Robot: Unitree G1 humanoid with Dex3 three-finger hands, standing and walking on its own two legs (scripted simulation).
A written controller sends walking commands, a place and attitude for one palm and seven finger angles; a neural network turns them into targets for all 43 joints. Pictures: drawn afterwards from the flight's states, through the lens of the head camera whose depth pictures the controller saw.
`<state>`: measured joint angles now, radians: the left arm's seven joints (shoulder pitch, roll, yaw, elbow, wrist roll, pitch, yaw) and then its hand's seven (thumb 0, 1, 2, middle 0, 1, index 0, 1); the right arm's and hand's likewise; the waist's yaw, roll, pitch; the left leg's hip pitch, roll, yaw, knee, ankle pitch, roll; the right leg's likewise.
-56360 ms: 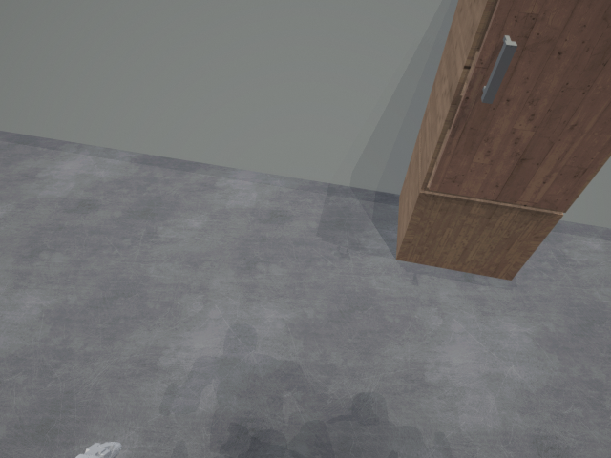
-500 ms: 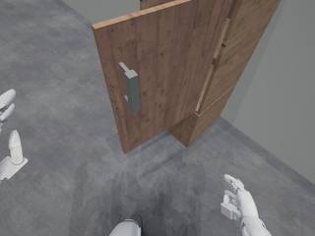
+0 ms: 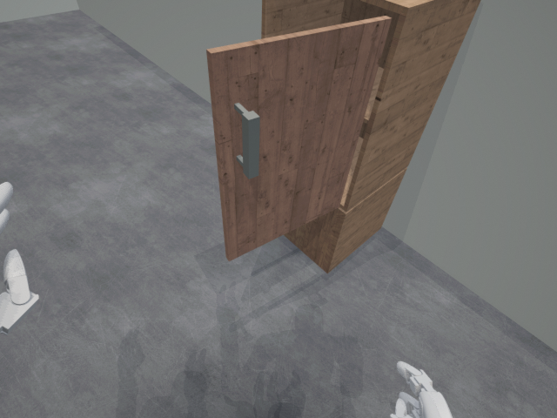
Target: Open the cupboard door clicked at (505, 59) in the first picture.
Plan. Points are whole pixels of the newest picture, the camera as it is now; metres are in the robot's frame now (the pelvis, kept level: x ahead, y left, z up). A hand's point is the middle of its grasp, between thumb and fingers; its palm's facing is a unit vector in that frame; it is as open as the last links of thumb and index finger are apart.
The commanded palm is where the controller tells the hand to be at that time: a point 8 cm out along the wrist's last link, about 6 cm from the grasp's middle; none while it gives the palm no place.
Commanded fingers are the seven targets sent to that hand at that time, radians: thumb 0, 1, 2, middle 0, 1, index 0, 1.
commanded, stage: stop stepping back and stand still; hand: left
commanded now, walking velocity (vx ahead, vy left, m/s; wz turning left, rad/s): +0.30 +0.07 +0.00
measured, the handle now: (245, 141) +0.59 +0.11 +0.08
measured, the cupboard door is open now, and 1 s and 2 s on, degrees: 81 81 81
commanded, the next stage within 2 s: let the arm hang, fingers relaxed in 0.38 s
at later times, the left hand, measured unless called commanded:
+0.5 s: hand (39, 322) +0.17 +0.25 +0.15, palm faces +0.41 -0.75 -0.52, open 7.4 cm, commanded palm none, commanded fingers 0.00 0.90 0.90 -0.20 -0.30 -0.20 -0.30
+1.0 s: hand out of the picture -0.07 +0.17 -0.17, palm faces +0.12 -0.97 -0.21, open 7.1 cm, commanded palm none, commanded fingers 0.00 0.90 0.90 -0.20 -0.30 -0.20 -0.30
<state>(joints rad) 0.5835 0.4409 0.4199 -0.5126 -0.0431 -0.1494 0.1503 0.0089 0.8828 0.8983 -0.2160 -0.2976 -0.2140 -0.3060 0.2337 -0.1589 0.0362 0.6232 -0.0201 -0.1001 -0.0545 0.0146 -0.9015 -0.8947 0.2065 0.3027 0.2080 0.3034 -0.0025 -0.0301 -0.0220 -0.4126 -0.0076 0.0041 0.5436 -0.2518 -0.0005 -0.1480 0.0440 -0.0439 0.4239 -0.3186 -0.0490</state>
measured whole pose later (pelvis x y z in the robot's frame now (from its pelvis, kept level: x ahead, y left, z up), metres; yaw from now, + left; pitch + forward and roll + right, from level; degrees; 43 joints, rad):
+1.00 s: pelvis -0.03 -0.01 +0.00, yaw +4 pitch -2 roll +0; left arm 0.32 0.17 0.02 1.12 0.01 0.02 0.02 -0.02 0.95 0.90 -0.21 -0.30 -0.20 -0.30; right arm 0.31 -0.15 0.00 1.09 -0.03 0.03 -0.03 0.01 -0.91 -0.89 0.20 0.30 0.20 0.30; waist 0.01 0.01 0.05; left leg -0.20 0.03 0.02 0.44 -0.21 -0.01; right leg -0.18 0.02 -0.15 0.39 -0.19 -0.07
